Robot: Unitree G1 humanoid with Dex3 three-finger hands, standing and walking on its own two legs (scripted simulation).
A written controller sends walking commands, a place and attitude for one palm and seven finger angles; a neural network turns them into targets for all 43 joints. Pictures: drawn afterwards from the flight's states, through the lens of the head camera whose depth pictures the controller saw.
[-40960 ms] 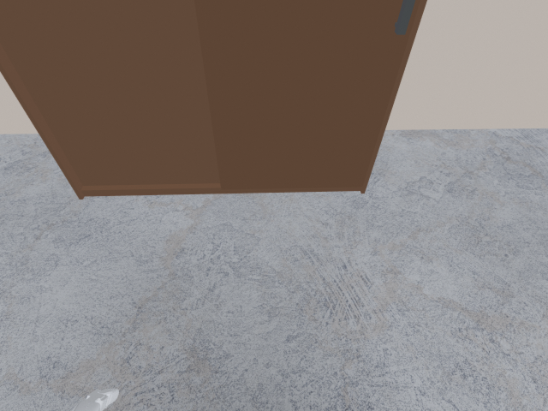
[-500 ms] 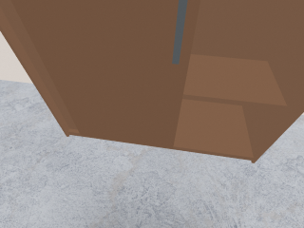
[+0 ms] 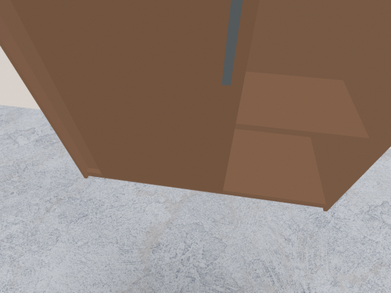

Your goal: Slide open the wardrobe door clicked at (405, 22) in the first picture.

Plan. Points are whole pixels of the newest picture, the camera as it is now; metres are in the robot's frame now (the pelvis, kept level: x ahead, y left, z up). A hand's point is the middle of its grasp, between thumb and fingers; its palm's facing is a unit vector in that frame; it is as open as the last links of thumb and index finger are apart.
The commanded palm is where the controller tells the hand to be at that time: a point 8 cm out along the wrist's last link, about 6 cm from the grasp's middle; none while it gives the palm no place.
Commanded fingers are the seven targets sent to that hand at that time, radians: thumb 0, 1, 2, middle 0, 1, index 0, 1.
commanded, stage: stand and wait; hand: right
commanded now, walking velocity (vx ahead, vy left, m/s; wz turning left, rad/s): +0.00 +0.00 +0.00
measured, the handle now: (232, 33) +0.73 -0.06 +0.18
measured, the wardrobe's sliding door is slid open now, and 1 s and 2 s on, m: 0.58 0.58 0.58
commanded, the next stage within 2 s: none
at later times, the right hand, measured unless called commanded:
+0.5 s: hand out of the picture +0.03 -0.20 -0.17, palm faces +0.00 +0.97 -0.24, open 7.4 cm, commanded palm none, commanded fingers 0.00 -0.90 -0.90 0.20 0.30 0.20 0.30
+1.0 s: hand out of the picture +0.05 -0.22 -0.17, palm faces +0.00 +0.96 -0.28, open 7.4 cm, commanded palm none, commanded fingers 0.00 -0.90 -0.90 0.20 0.30 0.20 0.30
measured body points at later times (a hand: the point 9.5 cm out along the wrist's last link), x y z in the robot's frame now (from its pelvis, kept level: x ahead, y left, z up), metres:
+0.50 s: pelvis +0.00 +0.00 +0.00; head +0.02 +0.00 +0.45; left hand +0.04 +0.26 -0.15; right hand +0.03 -0.25 -0.15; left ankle -0.02 +0.14 -0.75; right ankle +0.02 -0.11 -0.75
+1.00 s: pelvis +0.00 +0.00 +0.00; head +0.01 +0.00 +0.45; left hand +0.07 +0.28 -0.14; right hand +0.05 -0.27 -0.14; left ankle -0.02 +0.14 -0.75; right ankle +0.02 -0.11 -0.75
